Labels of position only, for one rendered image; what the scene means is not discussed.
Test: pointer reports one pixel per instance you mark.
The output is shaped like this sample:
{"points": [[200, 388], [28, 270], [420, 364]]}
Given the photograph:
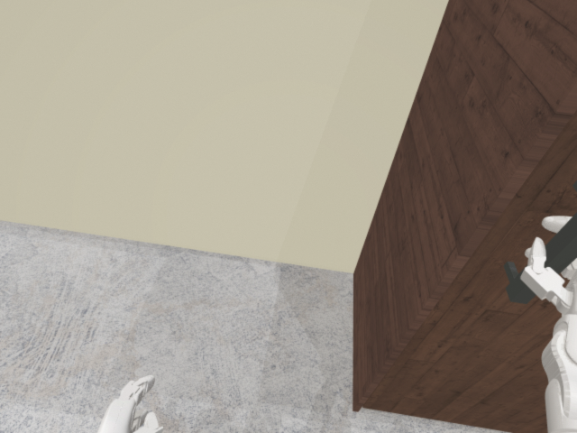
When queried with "right robot hand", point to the right robot hand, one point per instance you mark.
{"points": [[545, 282]]}

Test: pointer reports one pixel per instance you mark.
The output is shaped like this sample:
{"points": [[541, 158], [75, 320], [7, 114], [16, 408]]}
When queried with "handle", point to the handle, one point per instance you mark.
{"points": [[560, 252]]}

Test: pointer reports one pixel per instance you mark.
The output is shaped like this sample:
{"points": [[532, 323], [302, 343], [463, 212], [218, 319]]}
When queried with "wardrobe door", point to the wardrobe door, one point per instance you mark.
{"points": [[476, 360]]}

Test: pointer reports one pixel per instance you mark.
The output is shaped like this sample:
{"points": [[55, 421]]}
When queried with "robot right forearm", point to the robot right forearm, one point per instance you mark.
{"points": [[559, 360]]}

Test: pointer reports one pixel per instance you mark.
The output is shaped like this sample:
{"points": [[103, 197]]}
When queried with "left robot hand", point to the left robot hand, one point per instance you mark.
{"points": [[121, 417]]}

